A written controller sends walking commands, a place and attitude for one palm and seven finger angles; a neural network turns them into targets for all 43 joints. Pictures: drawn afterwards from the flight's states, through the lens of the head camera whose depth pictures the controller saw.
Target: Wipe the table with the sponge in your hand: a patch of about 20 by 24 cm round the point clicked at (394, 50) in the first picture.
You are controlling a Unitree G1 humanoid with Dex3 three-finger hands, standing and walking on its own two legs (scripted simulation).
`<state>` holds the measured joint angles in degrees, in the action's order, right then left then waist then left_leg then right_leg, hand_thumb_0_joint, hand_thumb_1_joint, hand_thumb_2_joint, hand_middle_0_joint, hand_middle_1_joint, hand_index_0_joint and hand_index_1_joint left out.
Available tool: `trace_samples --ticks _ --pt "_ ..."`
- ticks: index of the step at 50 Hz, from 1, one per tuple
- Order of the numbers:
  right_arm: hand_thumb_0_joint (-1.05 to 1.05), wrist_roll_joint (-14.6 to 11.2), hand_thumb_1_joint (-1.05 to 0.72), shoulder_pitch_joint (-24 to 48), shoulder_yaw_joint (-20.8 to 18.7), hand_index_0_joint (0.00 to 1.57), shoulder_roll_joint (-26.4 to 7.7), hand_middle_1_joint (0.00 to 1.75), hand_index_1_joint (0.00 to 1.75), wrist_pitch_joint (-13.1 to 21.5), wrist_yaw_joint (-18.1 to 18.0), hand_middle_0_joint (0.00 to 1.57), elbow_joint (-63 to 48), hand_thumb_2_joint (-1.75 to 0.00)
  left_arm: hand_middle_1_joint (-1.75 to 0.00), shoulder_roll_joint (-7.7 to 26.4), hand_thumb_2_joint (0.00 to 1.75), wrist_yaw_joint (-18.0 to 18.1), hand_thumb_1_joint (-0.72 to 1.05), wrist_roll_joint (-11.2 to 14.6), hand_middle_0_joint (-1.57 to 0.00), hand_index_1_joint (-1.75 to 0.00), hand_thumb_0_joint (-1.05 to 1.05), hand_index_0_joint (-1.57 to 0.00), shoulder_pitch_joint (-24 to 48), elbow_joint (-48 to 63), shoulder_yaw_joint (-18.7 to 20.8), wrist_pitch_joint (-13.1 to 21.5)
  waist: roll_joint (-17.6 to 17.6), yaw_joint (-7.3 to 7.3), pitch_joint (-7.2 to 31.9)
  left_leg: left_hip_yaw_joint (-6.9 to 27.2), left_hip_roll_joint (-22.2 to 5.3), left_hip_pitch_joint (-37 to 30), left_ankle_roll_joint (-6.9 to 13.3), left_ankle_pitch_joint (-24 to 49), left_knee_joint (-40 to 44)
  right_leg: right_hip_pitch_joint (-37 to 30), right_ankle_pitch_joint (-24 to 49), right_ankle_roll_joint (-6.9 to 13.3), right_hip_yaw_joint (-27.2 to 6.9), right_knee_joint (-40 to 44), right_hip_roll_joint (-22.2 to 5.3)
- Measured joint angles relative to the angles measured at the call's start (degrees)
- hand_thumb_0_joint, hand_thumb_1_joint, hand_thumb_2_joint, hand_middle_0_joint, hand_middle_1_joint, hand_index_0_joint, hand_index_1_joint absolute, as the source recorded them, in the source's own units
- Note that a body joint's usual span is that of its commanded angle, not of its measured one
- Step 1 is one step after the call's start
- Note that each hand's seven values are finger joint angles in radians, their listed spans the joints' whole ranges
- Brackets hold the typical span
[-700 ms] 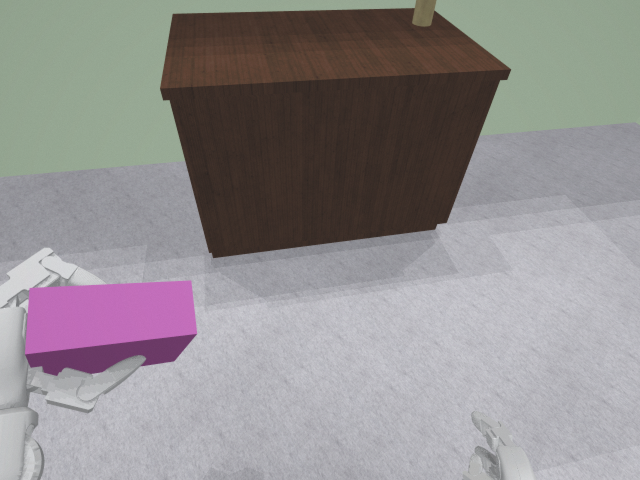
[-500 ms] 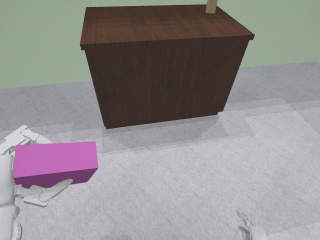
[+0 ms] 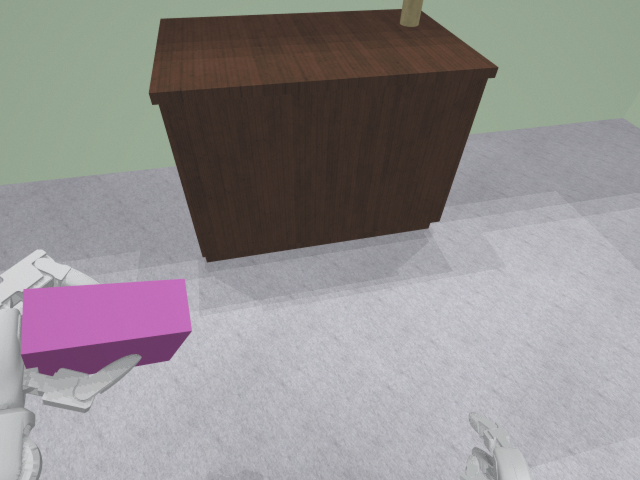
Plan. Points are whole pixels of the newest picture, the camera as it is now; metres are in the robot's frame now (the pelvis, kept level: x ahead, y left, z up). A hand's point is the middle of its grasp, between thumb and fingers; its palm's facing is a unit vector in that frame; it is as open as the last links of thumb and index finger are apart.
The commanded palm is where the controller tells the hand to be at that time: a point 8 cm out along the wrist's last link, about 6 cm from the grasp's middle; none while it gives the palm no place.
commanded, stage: walk to a spot facing it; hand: left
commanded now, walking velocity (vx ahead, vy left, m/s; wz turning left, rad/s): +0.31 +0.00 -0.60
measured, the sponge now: (133, 328) +0.22 +0.21 +0.14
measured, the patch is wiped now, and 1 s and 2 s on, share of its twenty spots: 0.00 0.00 0.00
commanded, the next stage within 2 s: none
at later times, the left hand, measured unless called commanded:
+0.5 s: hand (240, 219) +0.35 +0.13 +0.18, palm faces +0.18 -0.86 -0.47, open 9.6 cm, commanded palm +0.30 +0.18 +0.18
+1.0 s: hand (347, 142) +0.53 +0.01 +0.17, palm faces +0.07 -0.86 -0.50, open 9.6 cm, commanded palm +0.49 +0.07 +0.18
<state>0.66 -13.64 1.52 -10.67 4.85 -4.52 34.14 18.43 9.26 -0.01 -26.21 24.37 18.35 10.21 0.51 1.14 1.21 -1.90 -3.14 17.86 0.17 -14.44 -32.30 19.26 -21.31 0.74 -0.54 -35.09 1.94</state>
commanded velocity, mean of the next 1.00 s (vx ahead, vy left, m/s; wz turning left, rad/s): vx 0.36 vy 0.00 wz -0.31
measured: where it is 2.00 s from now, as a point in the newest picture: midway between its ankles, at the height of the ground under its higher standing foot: (424, 422)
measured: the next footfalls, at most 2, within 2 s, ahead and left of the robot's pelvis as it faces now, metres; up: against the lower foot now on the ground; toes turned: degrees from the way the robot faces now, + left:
left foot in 0.64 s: +0.26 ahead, +0.05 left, +0.00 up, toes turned -7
right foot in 1.02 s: +0.30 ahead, -0.28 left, +0.00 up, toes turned -33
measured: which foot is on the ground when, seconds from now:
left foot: down 0.00-0.14, up 0.16-0.62, down 0.64-1.00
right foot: down 0.00-0.64, up 0.66-1.00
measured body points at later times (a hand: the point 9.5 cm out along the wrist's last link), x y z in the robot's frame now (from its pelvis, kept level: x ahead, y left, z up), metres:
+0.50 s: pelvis +0.09 -0.06 +0.01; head +0.10 -0.07 +0.46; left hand +0.33 +0.17 +0.20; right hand +0.17 -0.34 -0.09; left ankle +0.18 +0.09 -0.68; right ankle +0.03 -0.10 -0.73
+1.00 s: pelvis +0.24 -0.13 -0.01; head +0.25 -0.16 +0.44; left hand +0.52 +0.06 +0.20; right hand +0.29 -0.37 -0.12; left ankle +0.22 +0.05 -0.73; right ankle +0.26 -0.26 -0.72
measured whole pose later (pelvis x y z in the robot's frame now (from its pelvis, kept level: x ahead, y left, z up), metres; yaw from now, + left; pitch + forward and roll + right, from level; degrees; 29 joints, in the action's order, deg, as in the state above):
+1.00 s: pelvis +0.24 -0.13 -0.01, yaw -22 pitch +0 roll -1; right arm 0.5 -15.4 2.1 -7.7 5.2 -3.0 34.4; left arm 22.7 8.1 0.3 -26.4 27.4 21.9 12.4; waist 3.0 0.0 -2.5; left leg -12.5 -12.1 7.0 -4.6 -23.3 -32.4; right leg 24.4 -15.0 -0.5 10.2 -37.4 -4.4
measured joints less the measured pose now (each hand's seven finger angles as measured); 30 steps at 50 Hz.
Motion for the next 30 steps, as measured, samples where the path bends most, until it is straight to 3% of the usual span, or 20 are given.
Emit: trace_samples --ticks 5,8,10,12,15,21,30 --pt "0.02 0.41 -0.9 0.11 0.1 0.21 1.2 0.3 0.3 0.72 0.78 0.2 0.29 -0.9 -1.32 0.58 0.97 -0.2 -0.44 0.0 -0.81 -1.32 0.0 -0.8 0.76 -0.51 1.22 0.14 0.04 0.86 -0.03 -2.64 -2.59 -0.51 -2.25 -2.5 -3.48 -0.77 -4.26 -0.5 4.57 -3.75 -0.07" --pt "0.02 0.28 -0.9 -0.1 -0.23 0.21 0.57 0.3 0.3 0.7 1.49 0.2 0.36 -0.9 -1.32 0.24 0.97 -0.79 -0.44 -0.36 -0.81 -1.32 0.0 -0.8 2.24 -0.98 -0.13 0.02 1.85 0.31 -0.17 -2.44 -4.57 1.45 -1.98 -8.87 -10.56 -1.25 2.85 3.24 6.2 -3.17 1.17" --pt "0.02 0.06 -0.9 0.06 -0.6 0.21 0.06 0.3 0.3 0.18 1.92 0.2 2.05 -0.9 -1.32 -0.21 0.97 -1.11 -0.44 -0.27 -0.81 -1.32 0.0 -0.8 3.75 -1.24 -1.84 0.09 1.05 0.14 -0.21 -0.41 -2.63 5.53 -2.06 -12.47 -22.01 -1.36 1.76 5.18 5.99 -3.81 1.06" --pt "0.02 0.14 -0.9 0.55 -0.66 0.21 -0.55 0.3 0.3 -0.66 2.09 0.2 3.21 -0.9 -1.32 -0.88 0.97 -1.38 -0.44 -0.08 -0.81 -1.32 0.0 -0.8 3.21 -1.02 -2.25 0.84 0.1 0.01 -0.42 0.45 -1.34 9.0 -2.57 -11.11 -30.88 -2.56 1.79 5.72 4.64 -1.54 1.4" --pt "0.02 0.28 -0.91 0.88 -1.03 0.21 -1.38 0.3 0.3 -1.74 2.05 0.2 2.73 -0.9 -1.32 -0.08 0.97 -1.67 -0.44 0.24 -0.81 -1.32 0.0 -0.8 -0.17 0.22 -1.17 2.43 -0.71 -0.97 -0.76 0.64 -1.07 12.9 -3.24 -7.24 -35.54 -4.63 4.33 5.83 2.19 3.68 2.25" --pt "0.02 -0.09 -0.91 0.13 -2.69 0.2 -3.17 0.3 0.3 -2.58 1.81 0.2 1.2 -0.9 -1.32 3.83 0.97 -1.57 -0.44 0.89 -0.81 -1.32 0.0 -0.8 -2.49 1.44 1.76 4.4 -1.28 -1.8 -1.18 -0.43 -2.01 15.24 -3.02 -2.74 -24.62 -7.56 6.52 6.27 -1.17 10.28 3.22" --pt "0.02 -0.87 -0.91 -1.95 -2.59 0.2 -3.14 0.29 0.3 -2.43 1.85 0.2 -0.01 -0.9 -1.32 2.87 0.97 -1.0 -0.44 1.39 -0.81 -1.32 0.0 -0.8 -2.42 3.46 1.15 3.06 -1.92 -1.19 0.16 -5.09 -0.76 6.62 -0.6 -0.5 -3.24 -12.12 1.24 5.84 -4.36 9.35 4.49"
